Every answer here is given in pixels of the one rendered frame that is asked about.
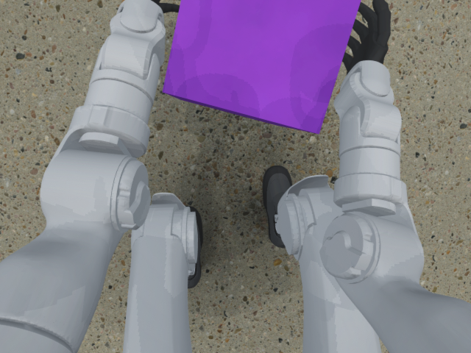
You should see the robot right upper arm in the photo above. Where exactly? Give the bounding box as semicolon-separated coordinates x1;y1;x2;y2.
319;211;471;353

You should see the robot right forearm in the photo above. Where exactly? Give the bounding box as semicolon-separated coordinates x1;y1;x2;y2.
333;60;419;237

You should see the right robot thigh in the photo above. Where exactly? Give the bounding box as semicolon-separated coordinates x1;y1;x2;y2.
281;187;382;353

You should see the carton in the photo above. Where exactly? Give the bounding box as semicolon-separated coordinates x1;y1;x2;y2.
163;0;361;134

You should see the robot left foot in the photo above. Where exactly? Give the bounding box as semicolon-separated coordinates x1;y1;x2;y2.
186;206;203;289

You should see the right robot hand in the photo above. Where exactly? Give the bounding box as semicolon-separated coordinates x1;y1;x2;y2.
342;0;391;74

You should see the robot left upper arm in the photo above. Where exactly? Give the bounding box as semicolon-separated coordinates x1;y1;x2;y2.
0;149;151;353

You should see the robot left forearm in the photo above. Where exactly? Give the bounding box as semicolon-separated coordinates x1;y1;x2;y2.
40;0;166;216

